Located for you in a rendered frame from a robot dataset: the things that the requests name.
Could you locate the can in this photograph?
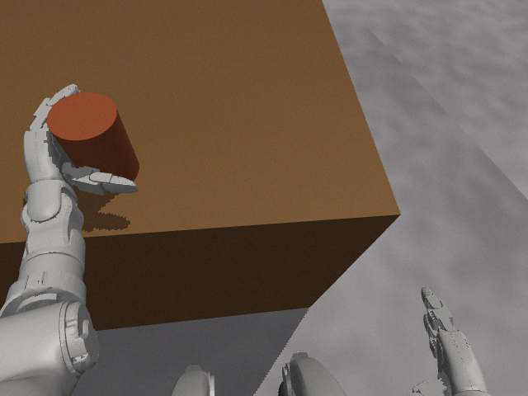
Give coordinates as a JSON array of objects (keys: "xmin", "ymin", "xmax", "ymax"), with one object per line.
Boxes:
[{"xmin": 46, "ymin": 92, "xmax": 139, "ymax": 192}]

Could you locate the right robot hand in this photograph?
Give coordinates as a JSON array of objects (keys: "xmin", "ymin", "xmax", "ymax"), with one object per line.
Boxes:
[{"xmin": 411, "ymin": 286, "xmax": 488, "ymax": 396}]

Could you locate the left robot arm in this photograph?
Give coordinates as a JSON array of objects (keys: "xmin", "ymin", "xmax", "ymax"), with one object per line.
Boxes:
[{"xmin": 0, "ymin": 180, "xmax": 100, "ymax": 396}]

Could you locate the left robot hand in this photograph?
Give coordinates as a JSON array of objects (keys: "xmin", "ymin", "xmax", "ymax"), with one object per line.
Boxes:
[{"xmin": 23, "ymin": 84, "xmax": 138, "ymax": 196}]

